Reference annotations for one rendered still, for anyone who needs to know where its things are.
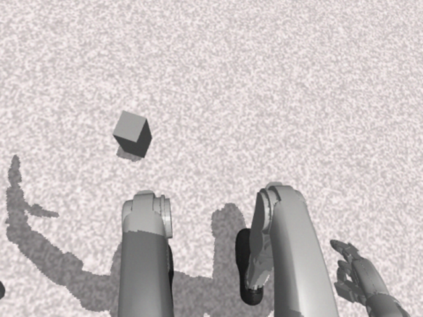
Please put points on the carton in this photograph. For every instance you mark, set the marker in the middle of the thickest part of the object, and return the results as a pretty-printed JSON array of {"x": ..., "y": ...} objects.
[{"x": 133, "y": 134}]

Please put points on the right robot foot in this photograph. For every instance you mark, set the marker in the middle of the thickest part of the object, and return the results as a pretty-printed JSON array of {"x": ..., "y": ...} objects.
[{"x": 242, "y": 253}]

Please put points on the right robot arm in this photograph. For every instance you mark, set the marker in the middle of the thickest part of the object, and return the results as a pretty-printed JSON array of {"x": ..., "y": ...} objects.
[{"x": 383, "y": 305}]

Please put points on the right robot hand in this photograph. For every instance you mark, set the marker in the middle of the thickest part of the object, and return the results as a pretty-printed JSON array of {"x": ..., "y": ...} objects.
[{"x": 366, "y": 279}]

